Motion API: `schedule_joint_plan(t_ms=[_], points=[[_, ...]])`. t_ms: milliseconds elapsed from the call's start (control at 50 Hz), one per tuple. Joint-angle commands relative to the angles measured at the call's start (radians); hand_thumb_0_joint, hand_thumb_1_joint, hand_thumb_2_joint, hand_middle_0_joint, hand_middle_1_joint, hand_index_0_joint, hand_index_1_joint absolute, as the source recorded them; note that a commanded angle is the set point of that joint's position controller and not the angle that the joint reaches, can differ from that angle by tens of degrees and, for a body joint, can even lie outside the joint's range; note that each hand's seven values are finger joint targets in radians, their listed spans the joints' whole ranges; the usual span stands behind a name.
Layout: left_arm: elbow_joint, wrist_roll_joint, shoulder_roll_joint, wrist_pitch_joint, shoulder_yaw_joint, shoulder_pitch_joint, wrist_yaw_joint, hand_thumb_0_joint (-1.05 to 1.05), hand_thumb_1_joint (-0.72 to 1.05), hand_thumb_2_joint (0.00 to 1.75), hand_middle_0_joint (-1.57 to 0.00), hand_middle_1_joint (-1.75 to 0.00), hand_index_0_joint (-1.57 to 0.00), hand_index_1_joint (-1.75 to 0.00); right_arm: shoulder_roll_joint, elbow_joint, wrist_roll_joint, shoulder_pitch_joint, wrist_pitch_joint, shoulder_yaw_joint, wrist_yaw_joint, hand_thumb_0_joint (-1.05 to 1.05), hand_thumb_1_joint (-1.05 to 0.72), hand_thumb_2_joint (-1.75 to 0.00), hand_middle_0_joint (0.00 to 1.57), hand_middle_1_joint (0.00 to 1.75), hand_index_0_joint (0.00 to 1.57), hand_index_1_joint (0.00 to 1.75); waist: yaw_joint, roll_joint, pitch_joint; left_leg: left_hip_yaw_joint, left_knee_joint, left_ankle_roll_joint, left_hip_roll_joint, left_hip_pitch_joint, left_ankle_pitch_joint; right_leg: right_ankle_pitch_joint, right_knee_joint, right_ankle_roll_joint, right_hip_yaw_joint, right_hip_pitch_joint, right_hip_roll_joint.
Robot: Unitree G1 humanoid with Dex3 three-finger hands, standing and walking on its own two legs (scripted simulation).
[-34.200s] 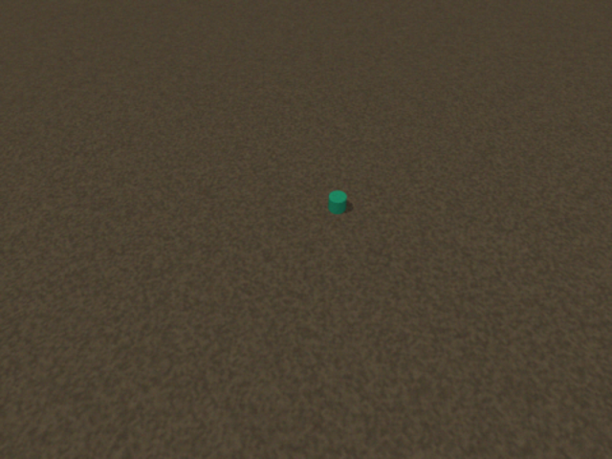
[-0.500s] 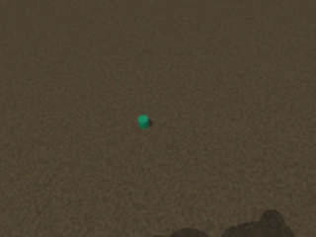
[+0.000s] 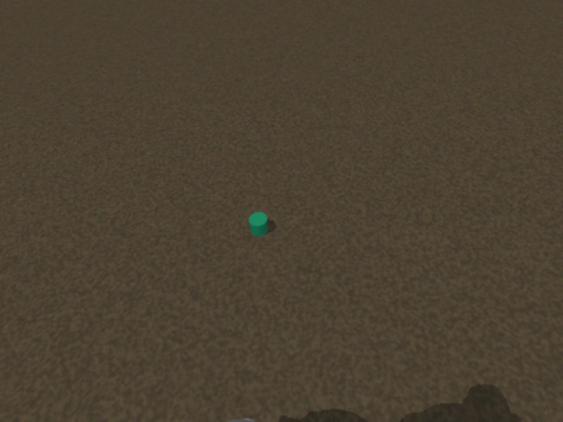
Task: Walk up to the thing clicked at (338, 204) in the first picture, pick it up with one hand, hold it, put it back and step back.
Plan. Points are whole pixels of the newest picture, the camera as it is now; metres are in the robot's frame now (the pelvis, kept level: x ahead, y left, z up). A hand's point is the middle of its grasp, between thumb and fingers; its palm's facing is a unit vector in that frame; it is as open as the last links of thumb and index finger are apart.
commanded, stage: step back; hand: left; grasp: from above
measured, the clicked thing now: (258, 224) +1.03 +0.19 -0.73
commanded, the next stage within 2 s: stand in 0.40 s
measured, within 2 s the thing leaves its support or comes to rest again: neither
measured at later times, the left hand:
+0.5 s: hand out of the picture +0.11 +0.28 -0.15, palm faces -0.03 -0.94 -0.35, open 7.3 cm
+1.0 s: hand out of the picture +0.10 +0.27 -0.15, palm faces -0.08 -0.94 -0.34, open 7.3 cm
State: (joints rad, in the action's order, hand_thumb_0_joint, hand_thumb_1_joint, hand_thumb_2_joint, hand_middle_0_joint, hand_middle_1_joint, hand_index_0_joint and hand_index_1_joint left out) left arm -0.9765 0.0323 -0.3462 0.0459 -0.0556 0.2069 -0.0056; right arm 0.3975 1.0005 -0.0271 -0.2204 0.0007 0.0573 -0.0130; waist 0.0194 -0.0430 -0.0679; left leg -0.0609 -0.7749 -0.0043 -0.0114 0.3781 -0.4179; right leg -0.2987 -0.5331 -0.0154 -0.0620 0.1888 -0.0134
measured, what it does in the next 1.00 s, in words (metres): steps on the spot: left foot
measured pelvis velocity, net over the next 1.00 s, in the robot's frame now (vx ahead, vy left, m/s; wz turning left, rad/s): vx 0.02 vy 0.02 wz -0.03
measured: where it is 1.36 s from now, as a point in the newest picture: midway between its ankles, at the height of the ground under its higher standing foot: outside the picture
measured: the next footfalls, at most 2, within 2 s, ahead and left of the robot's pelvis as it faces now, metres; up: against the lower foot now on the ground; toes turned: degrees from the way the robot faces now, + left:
left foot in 0.08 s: +0.11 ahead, +0.14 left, +0.00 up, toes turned +1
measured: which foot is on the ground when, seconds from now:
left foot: up 0.00-0.06, down 0.08-1.00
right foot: down 0.00-1.00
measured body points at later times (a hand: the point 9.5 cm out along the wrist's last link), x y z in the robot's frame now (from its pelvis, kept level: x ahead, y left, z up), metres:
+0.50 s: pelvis +0.03 +0.02 +0.01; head +0.04 +0.03 +0.46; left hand +0.11 +0.33 -0.12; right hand +0.16 -0.26 -0.12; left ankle +0.07 +0.14 -0.73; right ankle +0.00 -0.11 -0.73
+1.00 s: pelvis +0.02 +0.02 +0.01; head +0.04 +0.02 +0.46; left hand +0.11 +0.32 -0.12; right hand +0.07 -0.28 -0.12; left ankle +0.07 +0.14 -0.73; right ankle +0.00 -0.11 -0.73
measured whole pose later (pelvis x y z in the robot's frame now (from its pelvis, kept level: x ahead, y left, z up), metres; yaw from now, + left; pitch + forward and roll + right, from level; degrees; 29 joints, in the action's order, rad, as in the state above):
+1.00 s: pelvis +0.02 +0.02 +0.01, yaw -2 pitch -2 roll +0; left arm -1.14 0.01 -0.35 0.01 0.00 0.12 -0.01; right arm 0.35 1.17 -0.01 -0.11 0.01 0.01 -0.02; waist -0.02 0.00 -0.06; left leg 0.04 -0.33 -0.01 -0.03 0.18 -0.11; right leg -0.22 -0.33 0.03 0.00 0.08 -0.03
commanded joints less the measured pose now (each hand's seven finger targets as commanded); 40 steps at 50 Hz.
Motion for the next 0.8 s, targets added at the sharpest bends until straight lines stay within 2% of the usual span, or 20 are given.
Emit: schedule_joint_plan(t_ms=[0,20,40,60,80,100,120,140,160,200,220,240,320,360,380,460,580,640,740,780], points=[[0.072,-0.015,-0.278,0.013,-0.058,-0.075,0.018,0.00,0.90,0.90,-0.20,-0.30,-0.20,-0.30,0.125,-0.053,-0.002,0.026,0.034,0.033,0.010,0.00,-0.90,-0.90,0.20,0.30,0.20,0.30,-0.006,0.198,0.048,0.103,0.194,0.006,0.005,-0.101,0.128,0.475,0.074,-0.125,0.138,0.014,-0.208],[0.071,-0.021,-0.276,0.004,-0.055,-0.075,0.020,0.00,0.90,0.90,-0.20,-0.30,-0.20,-0.30,0.120,-0.044,-0.001,0.018,0.036,0.034,0.014,0.00,-0.90,-0.90,0.20,0.30,0.20,0.30,-0.017,0.188,0.061,0.123,0.284,0.015,0.019,-0.147,0.235,0.516,0.018,-0.102,0.118,0.011,-0.188],[0.077,-0.024,-0.258,-0.002,-0.046,-0.081,0.020,0.00,0.90,0.90,-0.20,-0.30,-0.20,-0.30,0.133,-0.033,-0.003,-0.003,0.039,0.039,0.019,0.00,-0.90,-0.90,0.20,0.30,0.20,0.30,-0.031,0.147,0.082,0.095,0.310,0.027,0.005,-0.203,0.356,0.490,-0.030,-0.072,0.105,0.034,-0.168],[0.090,-0.029,-0.224,-0.007,-0.032,-0.072,0.018,0.00,0.90,0.90,-0.20,-0.30,-0.20,-0.30,0.168,-0.034,-0.007,-0.003,0.044,0.046,0.025,0.00,-0.90,-0.90,0.20,0.30,0.20,0.30,-0.030,0.069,0.122,-0.002,0.311,0.052,-0.081,-0.277,0.499,0.383,-0.081,-0.042,0.092,0.089,-0.127],[0.080,-0.042,-0.200,-0.019,-0.025,-0.065,0.019,0.00,0.90,0.90,-0.20,-0.30,-0.20,-0.30,0.210,-0.050,-0.003,0.052,0.048,0.047,0.027,0.00,-0.90,-0.90,0.20,0.30,0.20,0.30,-0.009,-0.045,0.131,-0.186,0.361,0.124,-0.207,-0.213,0.442,0.117,-0.133,0.003,0.050,0.101,-0.028],[0.056,-0.043,-0.218,-0.029,-0.034,-0.059,0.023,0.00,0.90,0.90,-0.20,-0.30,-0.20,-0.30,0.256,-0.059,0.009,0.082,0.045,0.051,0.026,0.00,-0.90,-0.90,0.20,0.30,0.20,0.30,-0.009,-0.091,0.133,-0.257,0.390,0.210,-0.284,-0.125,0.364,-0.096,-0.154,-0.003,0.047,0.028,-0.007],[0.040,-0.038,-0.218,-0.032,-0.027,-0.055,0.022,0.00,0.90,0.90,-0.20,-0.30,-0.20,-0.30,0.248,-0.058,0.005,0.121,0.043,0.046,0.025,0.00,-0.90,-0.90,0.20,0.30,0.20,0.30,0.002,-0.082,0.122,-0.251,0.407,0.216,-0.287,-0.107,0.287,-0.163,-0.142,-0.011,0.054,0.014,-0.010],[0.025,-0.033,-0.208,-0.031,-0.023,-0.048,0.020,0.00,0.90,0.90,-0.20,-0.30,-0.20,-0.30,0.233,-0.055,0.002,0.140,0.039,0.038,0.025,0.00,-0.90,-0.90,0.20,0.30,0.20,0.30,0.009,-0.085,0.122,-0.213,0.402,0.188,-0.265,-0.120,0.272,-0.131,-0.093,-0.016,0.058,0.018,-0.014],[0.008,-0.028,-0.208,-0.026,-0.023,-0.025,0.020,0.00,0.90,0.90,-0.20,-0.30,-0.20,-0.30,0.225,-0.058,0.003,0.168,0.036,0.034,0.026,0.00,-0.90,-0.90,0.20,0.30,0.20,0.30,0.017,-0.104,0.122,-0.174,0.379,0.154,-0.238,-0.128,0.286,-0.056,-0.024,-0.020,0.064,0.007,-0.027],[-0.019,-0.024,-0.230,-0.012,-0.027,-0.020,0.020,0.00,0.90,0.90,-0.20,-0.30,-0.20,-0.30,0.178,-0.043,0.013,0.186,0.032,0.018,0.024,0.00,-0.90,-0.90,0.20,0.30,0.20,0.30,0.018,-0.080,0.136,-0.096,0.338,0.083,-0.177,-0.089,0.326,0.078,0.045,-0.028,0.117,-0.065,-0.059],[-0.019,-0.022,-0.242,-0.010,-0.027,-0.049,0.017,0.00,0.90,0.90,-0.20,-0.30,-0.20,-0.30,0.169,-0.038,0.016,0.197,0.031,0.016,0.024,0.00,-0.90,-0.90,0.20,0.30,0.20,0.30,0.001,-0.049,0.132,-0.066,0.331,0.062,-0.146,-0.109,0.307,0.124,0.069,-0.034,0.140,-0.049,-0.077],[-0.021,-0.023,-0.247,-0.007,-0.028,-0.063,0.017,0.00,0.90,0.90,-0.20,-0.30,-0.20,-0.30,0.164,-0.030,0.018,0.201,0.032,0.011,0.024,0.00,-0.90,-0.90,0.20,0.30,0.20,0.30,-0.002,-0.034,0.132,-0.045,0.322,0.051,-0.136,-0.144,0.339,0.182,0.077,-0.032,0.151,-0.041,-0.090],[-0.041,-0.024,-0.242,-0.005,-0.021,-0.096,0.020,0.00,0.90,0.90,-0.20,-0.30,-0.20,-0.30,0.157,0.004,0.019,0.228,0.034,0.007,0.022,0.00,-0.90,-0.90,0.20,0.30,0.20,0.30,-0.011,0.001,0.150,-0.012,0.317,0.048,-0.135,-0.229,0.444,0.283,0.110,-0.024,0.145,-0.029,-0.098],[-0.047,-0.022,-0.237,-0.006,-0.016,-0.108,0.019,0.00,0.90,0.90,-0.20,-0.30,-0.20,-0.30,0.151,0.013,0.018,0.242,0.032,0.007,0.021,0.00,-0.90,-0.90,0.20,0.30,0.20,0.30,-0.012,0.020,0.137,-0.006,0.338,0.048,-0.135,-0.237,0.424,0.269,0.133,-0.019,0.145,-0.026,-0.095],[-0.064,-0.026,-0.206,-0.004,0.008,-0.110,0.013,0.00,0.90,0.90,-0.20,-0.30,-0.20,-0.30,0.154,0.028,0.023,0.206,0.033,-0.001,0.015,0.00,-0.90,-0.90,0.20,0.30,0.20,0.30,-0.031,0.020,0.146,-0.024,0.361,0.043,-0.127,-0.280,0.440,0.265,0.170,-0.009,0.155,-0.029,-0.110],[-0.079,-0.027,-0.212,-0.001,0.014,-0.128,0.013,0.00,0.90,0.90,-0.20,-0.30,-0.20,-0.30,0.151,0.043,0.023,0.233,0.036,-0.002,0.012,0.00,-0.90,-0.90,0.20,0.30,0.20,0.30,-0.024,0.047,0.140,-0.015,0.392,0.039,-0.132,-0.322,0.505,0.308,0.208,0.005,0.140,-0.055,-0.111],[-0.093,-0.028,-0.219,-0.001,0.013,-0.142,0.013,0.00,0.90,0.90,-0.20,-0.30,-0.20,-0.30,0.146,0.061,0.020,0.242,0.039,-0.004,0.010,0.00,-0.90,-0.90,0.20,0.30,0.20,0.30,-0.019,0.051,0.124,-0.010,0.447,0.026,-0.132,-0.332,0.456,0.241,0.248,0.008,0.142,-0.065,-0.119],[-0.094,-0.025,-0.219,-0.004,0.014,-0.155,0.012,0.00,0.90,0.90,-0.20,-0.30,-0.20,-0.30,0.147,0.069,0.019,0.242,0.038,-0.003,0.009,0.00,-0.90,-0.90,0.20,0.30,0.20,0.30,-0.019,0.043,0.093,-0.009,0.473,0.017,-0.125,-0.290,0.388,0.169,0.271,0.008,0.141,-0.064,-0.118],[-0.103,-0.021,-0.219,-0.008,0.015,-0.143,0.009,0.00,0.90,0.90,-0.20,-0.30,-0.20,-0.30,0.154,0.082,0.018,0.232,0.033,-0.002,0.006,0.00,-0.90,-0.90,0.20,0.30,0.20,0.30,-0.019,0.036,0.046,-0.027,0.520,0.012,-0.120,-0.237,0.207,0.029,0.290,0.005,0.139,-0.031,-0.109],[-0.101,-0.021,-0.224,-0.007,0.014,-0.137,0.007,0.00,0.90,0.90,-0.20,-0.30,-0.20,-0.30,0.153,0.082,0.019,0.223,0.035,-0.002,0.005,0.00,-0.90,-0.90,0.20,0.30,0.20,0.30,-0.019,0.038,0.075,-0.022,0.511,0.015,-0.120,-0.262,0.233,0.058,0.289,-0.001,0.148,-0.037,-0.117]])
